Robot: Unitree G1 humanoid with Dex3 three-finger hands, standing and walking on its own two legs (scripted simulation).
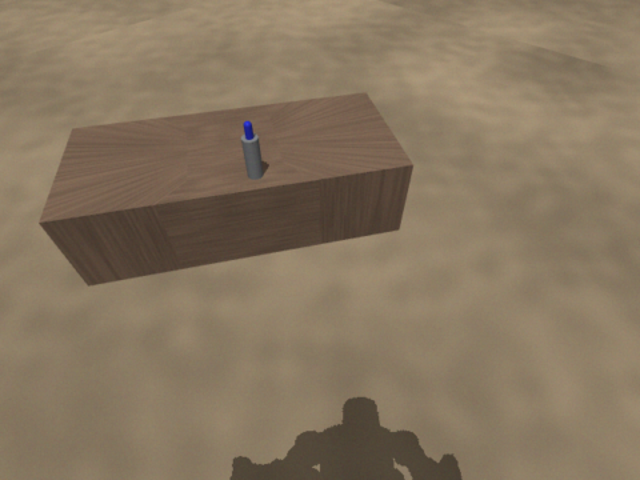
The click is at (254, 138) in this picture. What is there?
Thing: necked bottle
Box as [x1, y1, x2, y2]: [241, 121, 263, 179]
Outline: 245,121 245,133 241,137 246,168 248,176 252,179 256,179 261,177 263,174 257,135 252,132 250,122
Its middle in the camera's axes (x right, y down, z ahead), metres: -0.23 -0.32 +1.34
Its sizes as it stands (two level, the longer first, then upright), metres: 0.059 0.059 0.221
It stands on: a support 0.36 m high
